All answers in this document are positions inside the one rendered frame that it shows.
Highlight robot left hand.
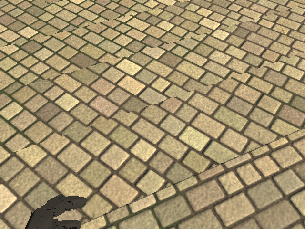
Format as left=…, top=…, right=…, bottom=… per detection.
left=25, top=194, right=87, bottom=229

